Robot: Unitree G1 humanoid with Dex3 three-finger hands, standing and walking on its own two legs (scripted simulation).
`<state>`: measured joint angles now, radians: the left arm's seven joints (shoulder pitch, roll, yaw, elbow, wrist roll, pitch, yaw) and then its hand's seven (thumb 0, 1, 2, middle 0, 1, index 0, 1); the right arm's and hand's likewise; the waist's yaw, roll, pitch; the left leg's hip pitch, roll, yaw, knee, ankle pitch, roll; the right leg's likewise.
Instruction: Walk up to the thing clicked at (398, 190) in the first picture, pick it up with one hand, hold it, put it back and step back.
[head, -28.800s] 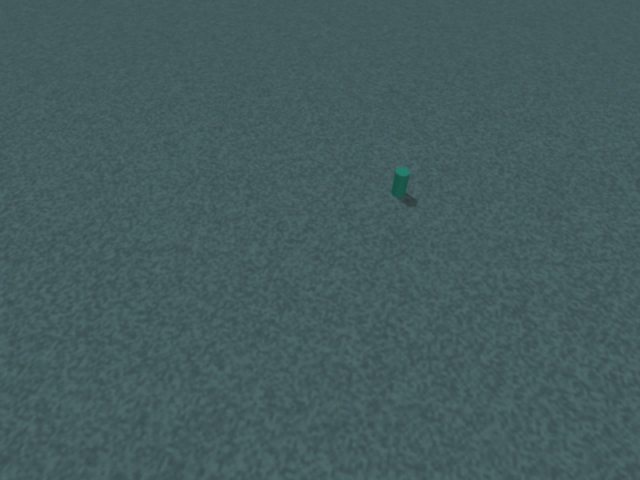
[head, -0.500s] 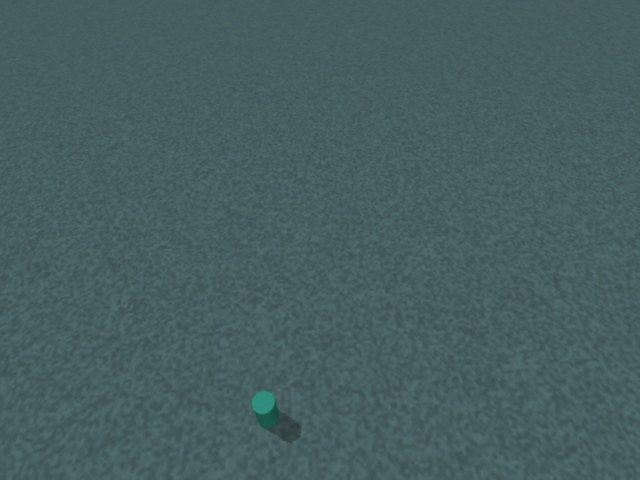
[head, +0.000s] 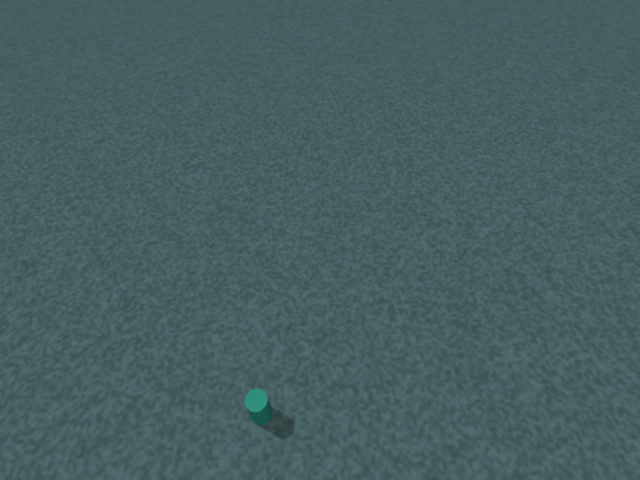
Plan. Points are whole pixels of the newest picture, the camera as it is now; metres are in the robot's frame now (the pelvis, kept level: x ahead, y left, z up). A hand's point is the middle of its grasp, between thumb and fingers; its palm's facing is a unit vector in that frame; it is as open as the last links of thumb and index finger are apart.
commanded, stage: stand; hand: left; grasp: from the side
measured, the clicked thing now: (259, 407) +0.43 +0.19 -0.72
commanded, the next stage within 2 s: step back in 0.94 s
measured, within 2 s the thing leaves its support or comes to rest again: neither
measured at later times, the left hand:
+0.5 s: hand out of the picture +0.10 +0.25 -0.15, palm faces -0.02 -0.94 -0.34, open 7.4 cm
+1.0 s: hand out of the picture +0.09 +0.25 -0.16, palm faces -0.02 -0.94 -0.34, open 7.4 cm
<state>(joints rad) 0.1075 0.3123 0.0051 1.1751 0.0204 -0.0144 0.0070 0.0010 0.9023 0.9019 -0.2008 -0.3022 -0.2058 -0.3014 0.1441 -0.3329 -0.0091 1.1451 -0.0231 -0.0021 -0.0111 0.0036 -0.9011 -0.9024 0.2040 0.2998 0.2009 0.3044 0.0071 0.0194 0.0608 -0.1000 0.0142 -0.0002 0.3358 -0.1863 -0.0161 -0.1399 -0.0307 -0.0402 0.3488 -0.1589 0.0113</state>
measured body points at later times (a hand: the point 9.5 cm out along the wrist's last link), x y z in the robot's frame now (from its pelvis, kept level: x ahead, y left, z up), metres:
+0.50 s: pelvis +0.01 +0.00 +0.00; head +0.02 +0.00 +0.45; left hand +0.10 +0.30 -0.13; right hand +0.09 -0.29 -0.14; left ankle +0.00 +0.13 -0.75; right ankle +0.02 -0.12 -0.75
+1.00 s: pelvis +0.01 +0.00 +0.00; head +0.03 +0.00 +0.45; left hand +0.09 +0.30 -0.13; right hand +0.08 -0.30 -0.14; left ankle +0.00 +0.13 -0.75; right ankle +0.02 -0.12 -0.75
